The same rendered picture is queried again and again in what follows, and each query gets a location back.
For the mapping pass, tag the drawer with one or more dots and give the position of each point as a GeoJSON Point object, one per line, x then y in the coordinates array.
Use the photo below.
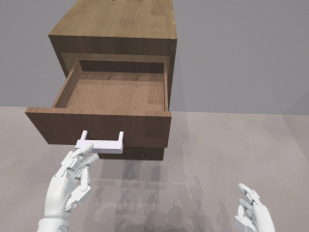
{"type": "Point", "coordinates": [104, 97]}

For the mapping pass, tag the handle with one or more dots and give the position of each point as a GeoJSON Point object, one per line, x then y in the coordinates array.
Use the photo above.
{"type": "Point", "coordinates": [102, 146]}

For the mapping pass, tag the robot left hand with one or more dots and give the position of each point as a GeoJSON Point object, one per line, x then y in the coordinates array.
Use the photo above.
{"type": "Point", "coordinates": [63, 194]}

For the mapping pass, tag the robot right hand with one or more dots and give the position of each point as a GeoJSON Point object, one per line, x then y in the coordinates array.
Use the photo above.
{"type": "Point", "coordinates": [257, 217]}

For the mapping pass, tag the cabinet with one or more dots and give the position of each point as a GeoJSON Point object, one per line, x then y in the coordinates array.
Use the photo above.
{"type": "Point", "coordinates": [132, 30]}

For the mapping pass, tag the left robot forearm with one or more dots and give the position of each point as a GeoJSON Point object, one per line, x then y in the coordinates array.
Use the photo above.
{"type": "Point", "coordinates": [53, 224]}

